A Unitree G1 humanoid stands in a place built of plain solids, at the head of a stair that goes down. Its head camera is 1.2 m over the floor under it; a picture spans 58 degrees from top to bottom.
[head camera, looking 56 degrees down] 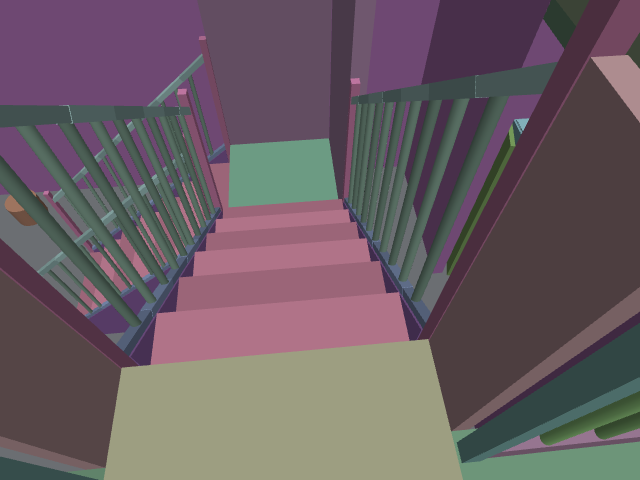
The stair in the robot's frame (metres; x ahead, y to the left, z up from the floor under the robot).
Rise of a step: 0.21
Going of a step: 0.26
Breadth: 0.87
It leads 5 degrees to the left of straight ahead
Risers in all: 7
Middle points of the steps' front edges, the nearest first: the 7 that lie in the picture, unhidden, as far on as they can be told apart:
0.42 0.12 0.00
0.68 0.14 -0.21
0.95 0.17 -0.42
1.21 0.19 -0.64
1.47 0.22 -0.85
1.73 0.25 -1.06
1.99 0.27 -1.28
